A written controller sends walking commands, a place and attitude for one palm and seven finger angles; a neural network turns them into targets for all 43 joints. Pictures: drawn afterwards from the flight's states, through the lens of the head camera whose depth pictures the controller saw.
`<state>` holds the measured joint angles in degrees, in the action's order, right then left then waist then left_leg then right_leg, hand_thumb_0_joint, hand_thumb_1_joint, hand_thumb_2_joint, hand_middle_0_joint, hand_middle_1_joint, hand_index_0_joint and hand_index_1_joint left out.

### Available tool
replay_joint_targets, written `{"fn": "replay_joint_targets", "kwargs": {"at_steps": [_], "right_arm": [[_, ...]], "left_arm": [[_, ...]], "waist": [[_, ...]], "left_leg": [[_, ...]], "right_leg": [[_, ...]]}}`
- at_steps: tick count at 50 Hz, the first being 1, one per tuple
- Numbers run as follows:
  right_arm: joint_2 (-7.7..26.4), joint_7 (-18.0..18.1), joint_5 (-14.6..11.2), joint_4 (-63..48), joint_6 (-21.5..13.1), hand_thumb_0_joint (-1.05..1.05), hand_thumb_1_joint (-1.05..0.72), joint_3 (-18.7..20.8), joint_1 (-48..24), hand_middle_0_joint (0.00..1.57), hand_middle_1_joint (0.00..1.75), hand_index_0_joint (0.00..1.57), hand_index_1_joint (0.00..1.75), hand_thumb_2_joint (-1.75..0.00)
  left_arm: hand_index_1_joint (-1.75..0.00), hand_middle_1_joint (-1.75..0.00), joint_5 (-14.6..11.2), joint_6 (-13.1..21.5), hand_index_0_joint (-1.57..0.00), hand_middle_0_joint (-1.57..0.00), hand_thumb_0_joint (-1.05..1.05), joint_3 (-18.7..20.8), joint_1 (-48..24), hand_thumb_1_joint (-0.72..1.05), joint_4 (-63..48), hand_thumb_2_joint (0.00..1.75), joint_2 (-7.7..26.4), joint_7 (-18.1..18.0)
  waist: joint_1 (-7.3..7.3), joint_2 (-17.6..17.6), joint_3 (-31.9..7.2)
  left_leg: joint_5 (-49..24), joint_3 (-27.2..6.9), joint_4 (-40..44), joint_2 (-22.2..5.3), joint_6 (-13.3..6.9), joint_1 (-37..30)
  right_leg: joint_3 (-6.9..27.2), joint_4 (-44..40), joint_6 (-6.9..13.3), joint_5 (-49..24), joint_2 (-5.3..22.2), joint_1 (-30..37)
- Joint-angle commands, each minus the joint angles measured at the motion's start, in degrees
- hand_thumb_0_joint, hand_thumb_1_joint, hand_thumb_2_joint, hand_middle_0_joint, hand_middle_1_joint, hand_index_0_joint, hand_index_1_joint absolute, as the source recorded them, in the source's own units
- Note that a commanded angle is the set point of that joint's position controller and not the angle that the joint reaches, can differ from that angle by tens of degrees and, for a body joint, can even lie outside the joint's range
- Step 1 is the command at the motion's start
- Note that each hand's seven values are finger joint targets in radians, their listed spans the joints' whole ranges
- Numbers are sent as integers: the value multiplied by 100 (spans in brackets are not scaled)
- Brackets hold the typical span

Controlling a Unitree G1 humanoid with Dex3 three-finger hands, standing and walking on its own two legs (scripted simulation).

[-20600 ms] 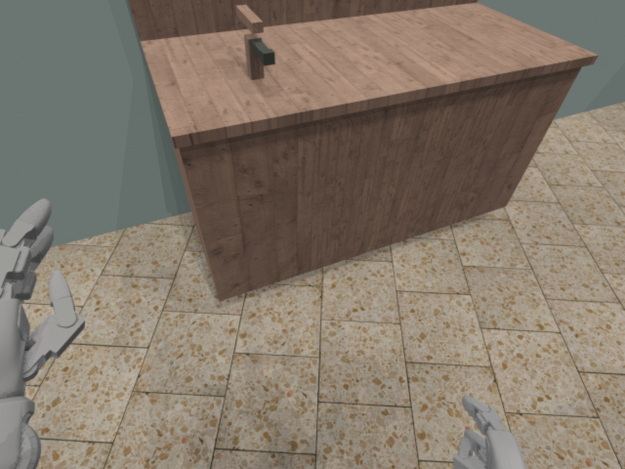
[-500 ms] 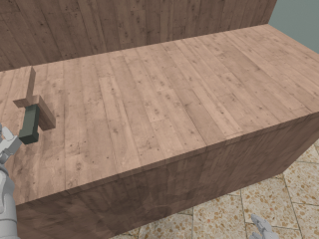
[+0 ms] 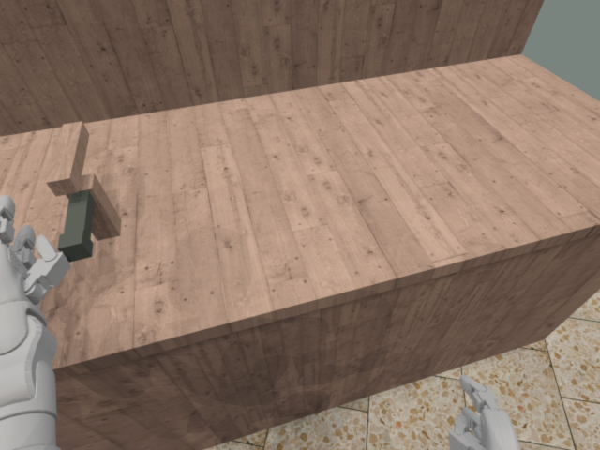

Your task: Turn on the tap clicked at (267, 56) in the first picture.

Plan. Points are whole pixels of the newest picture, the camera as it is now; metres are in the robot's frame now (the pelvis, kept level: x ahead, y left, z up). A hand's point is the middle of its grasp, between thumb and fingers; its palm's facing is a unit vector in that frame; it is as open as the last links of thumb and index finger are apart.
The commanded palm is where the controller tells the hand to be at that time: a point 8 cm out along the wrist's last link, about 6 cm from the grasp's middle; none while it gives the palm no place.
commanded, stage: push the lever round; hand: left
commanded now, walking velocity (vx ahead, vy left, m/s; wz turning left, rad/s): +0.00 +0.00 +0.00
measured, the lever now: (76, 245) +0.32 +0.32 +0.12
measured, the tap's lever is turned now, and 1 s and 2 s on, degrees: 2 22 44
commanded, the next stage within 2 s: none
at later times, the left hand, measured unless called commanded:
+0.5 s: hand (79, 255) +0.30 +0.31 +0.12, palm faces +0.61 -0.79 -0.05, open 7.8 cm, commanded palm +0.26 +0.34 +0.11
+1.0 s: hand (102, 249) +0.31 +0.29 +0.12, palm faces +0.68 -0.73 -0.03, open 7.6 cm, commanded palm +0.27 +0.31 +0.11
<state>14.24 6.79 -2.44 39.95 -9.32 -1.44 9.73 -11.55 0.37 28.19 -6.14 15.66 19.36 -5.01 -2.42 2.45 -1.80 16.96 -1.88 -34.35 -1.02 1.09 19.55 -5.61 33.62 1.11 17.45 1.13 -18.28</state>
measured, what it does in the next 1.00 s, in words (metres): stands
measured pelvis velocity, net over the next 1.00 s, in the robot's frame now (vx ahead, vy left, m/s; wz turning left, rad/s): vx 0.00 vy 0.00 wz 0.00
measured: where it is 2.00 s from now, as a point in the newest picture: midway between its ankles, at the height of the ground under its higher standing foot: outside the picture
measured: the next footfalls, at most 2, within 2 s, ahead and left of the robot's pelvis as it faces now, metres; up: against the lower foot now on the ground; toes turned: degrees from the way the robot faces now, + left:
none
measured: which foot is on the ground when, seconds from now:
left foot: down 0.00-1.00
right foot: down 0.00-1.00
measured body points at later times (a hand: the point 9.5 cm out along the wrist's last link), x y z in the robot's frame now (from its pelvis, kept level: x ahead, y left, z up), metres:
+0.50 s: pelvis +0.00 +0.00 +0.00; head +0.01 -0.02 +0.45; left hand +0.27 +0.35 +0.12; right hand +0.16 -0.25 -0.10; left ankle +0.01 +0.13 -0.73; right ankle +0.00 -0.11 -0.73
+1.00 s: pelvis +0.00 +0.00 +0.00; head +0.00 -0.01 +0.45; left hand +0.27 +0.32 +0.12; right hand +0.18 -0.23 -0.09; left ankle +0.01 +0.13 -0.73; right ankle +0.00 -0.11 -0.73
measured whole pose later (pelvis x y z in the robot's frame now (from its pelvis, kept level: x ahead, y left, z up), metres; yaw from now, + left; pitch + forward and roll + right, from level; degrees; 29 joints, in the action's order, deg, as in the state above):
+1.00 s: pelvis +0.00 +0.00 +0.00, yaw +0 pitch +1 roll +0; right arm 13.5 5.6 -1.0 40.9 -6.1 -0.8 8.4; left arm -7.0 -1.5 19.9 -8.0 10.1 10.4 -22.0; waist -2.4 2.2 -2.0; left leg 16.5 -1.6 -33.8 -0.7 0.8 18.7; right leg -5.2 33.2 0.8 17.0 1.4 -17.5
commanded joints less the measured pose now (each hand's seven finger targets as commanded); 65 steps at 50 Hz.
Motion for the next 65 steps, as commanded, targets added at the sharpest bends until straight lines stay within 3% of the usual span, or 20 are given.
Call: {"fn": "replay_joint_targets", "kwargs": {"at_steps": [1, 2, 9, 10, 15, 18, 23, 26, 30, 32, 35, 38, 44, 45, 50, 54, 56, 60, 62, 65], "right_arm": [[750, 49, -5, -754, -251, 0, -90, 266, -343, 20, 30, 20, 30, -90], [753, 40, 4, -769, -253, 0, -90, 290, -317, 20, 30, 20, 30, -90], [779, 67, -29, -722, -212, 0, -90, 280, -303, 20, 30, 20, 30, -90], [765, 69, -31, -730, -220, 0, -90, 268, -350, 20, 30, 20, 30, -90], [778, 80, -42, -693, -213, 0, -90, 281, -330, 20, 30, 20, 30, -90], [769, 66, -29, -710, -216, 0, -90, 294, -340, 20, 30, 20, 30, -90], [761, 38, 20, -698, -210, 0, -90, 308, -372, 20, 30, 20, 30, -90], [724, 3, 36, -732, -172, 0, -90, 303, -416, 20, 30, 20, 30, -90], [723, 3, 37, -712, -123, 0, -90, 291, -509, 20, 30, 20, 30, -90], [681, -12, 47, -751, -109, 0, -90, 275, -550, 20, 30, 20, 30, -90], [693, -3, 69, -745, -93, 0, -90, 290, -602, 20, 30, 20, 30, -90], [658, -37, 85, -776, -74, 0, -90, 292, -629, 20, 30, 20, 30, -90], [638, -38, 135, -743, -49, 0, -90, 279, -722, 20, 30, 20, 30, -90], [650, -29, 139, -729, -24, 0, -90, 286, -734, 20, 30, 20, 30, -90], [620, -47, 152, -713, 96, 0, -90, 277, -813, 20, 30, 20, 30, -90], [584, -92, 187, -731, 126, 0, -90, 294, -831, 20, 30, 20, 30, -90], [589, -79, 185, -693, 172, 0, -90, 281, -876, 20, 30, 20, 30, -90], [577, -95, 219, -693, 223, 0, -90, 302, -920, 20, 30, 20, 30, -90], [532, -120, 219, -705, 247, 0, -90, 295, -963, 20, 30, 20, 30, -90], [538, -119, 245, -646, 277, 0, -90, 296, -997, 20, 30, 20, 30, -90]], "left_arm": [[-15, -15, 51, 491, -15, -15, 0, 221, -1639, 90, -1443, 90, 1548, -10], [-15, -15, 27, 481, -15, -15, 0, 272, -1400, 90, -1376, 90, 1538, 1], [-15, -15, 14, 473, -15, -15, 0, 139, -1769, 90, -1226, 90, 1523, 41], [-15, -15, 47, 510, -15, -15, 0, 152, -1789, 90, -1355, 90, 1534, 6], [-15, -15, 47, 518, -15, -15, 0, 103, -1919, 90, -1254, 90, 1502, -55], [-15, -15, 39, 517, -15, -15, 0, -6, -1818, 90, -1274, 90, 1356, -126], [-15, -15, 99, 499, -15, -15, 0, -33, -1731, 90, -1257, 90, 1198, -447], [-15, -15, 184, 504, -15, -15, 0, -97, -1710, 90, -1516, 90, 1095, -603], [-15, -15, 234, 434, -15, -15, 0, -12, -1610, 90, -1431, 90, 1117, -806], [-15, -15, 278, 431, -15, -15, 0, -337, -1844, 90, -1610, 90, 814, -878], [-15, -15, 343, 400, -15, -15, 0, -199, -1748, 90, -1638, 90, 901, -1061], [-15, -15, 384, 381, -15, -15, 0, -544, -1781, 90, -1862, 90, 529, -1185], [-15, -15, 524, 266, -15, -15, 0, -846, -2030, 90, -1956, 90, 238, -1530], [-15, -15, 558, 235, -15, -15, 0, -626, -1904, 90, -1913, 90, 399, -1620], [-15, -15, 652, 91, -15, -15, 0, -709, -2010, 90, -1889, 90, 300, -1839], [-15, -15, 739, 26, -15, -15, 0, -1126, -2041, 90, -2023, 90, -130, -2050], [-15, -15, 778, -17, -15, -15, 0, -1114, -2247, 90, -1933, 90, -106, -2167], [-15, -15, 877, -54, -15, -15, 0, -1083, -2210, 90, -2031, 90, -106, -2372], [-15, -15, 938, -95, -15, -15, 0, -1389, -2322, 90, -2056, 90, -393, -2458], [-15, -15, 986, -157, -15, -15, 0, -1388, -2466, 90, -1982, 90, -427, -2636]], "waist": [[111, 247, -1254], [56, 181, -1311], [173, 90, -1066], [150, 263, -1081], [199, 8, -1069], [140, 181, -1120], [127, -100, -1146], [95, 50, -1278], [78, -93, -1042], [112, 150, -1086], [71, 2, -1108], [95, 140, -1209], [127, 51, -1189], [72, -38, -1209], [78, 0, -1197], [83, 15, -1291], [146, -163, -1189], [55, -62, -1335], [80, 54, -1339], [98, -42, -1256]], "left_leg": [[-1131, 54, 398, 174, -232, -514], [-1165, 60, 387, 179, -233, -513], [-932, 52, 405, 177, -248, -388], [-955, 54, 397, 185, -256, -421], [-803, 32, 421, 178, -268, -385], [-710, 54, 442, 200, -252, -363], [-744, 44, 445, 192, -261, -336], [-923, 65, 431, 189, -249, -403], [-822, 65, 452, 173, -257, -290], [-769, 58, 484, 173, -225, -369], [-844, 69, 469, 168, -243, -381], [-973, 69, 470, 163, -203, -482], [-893, 26, 506, 148, -181, -527], [-982, 19, 509, 144, -191, -525], [-1105, 41, 498, 145, -175, -512], [-1225, 26, 483, 127, -147, -636], [-1073, 14, 497, 124, -163, -569], [-1256, 14, 505, 119, -145, -640], [-1235, 21, 512, 110, -123, -675], [-1138, -7, 541, 110, -128, -661]], "right_leg": [[269, -462, 4, -1276, -110, 409], [263, -454, 0, -1314, -122, 451], [282, -527, -16, -1123, -112, 317], [298, -520, -5, -1132, -105, 336], [297, -566, -22, -976, -108, 310], [325, -586, -18, -879, -98, 320], [309, -593, -33, -918, -96, 378], [297, -533, -27, -1093, -79, 465], [296, -585, -24, -963, -86, 424], [286, -564, -5, -869, -84, 353], [289, -571, -2, -931, -86, 423], [256, -522, 15, -1032, -91, 417], [244, -546, 20, -905, -76, 376], [237, -541, 30, -963, -81, 441], [242, -548, 32, -1050, -62, 485], [220, -527, 41, -1117, -67, 477], [222, -566, 25, -968, -63, 421], [231, -549, 51, -1096, -55, 558], [220, -538, 56, -1049, -47, 513], [216, -587, 56, -942, -51, 490]]}}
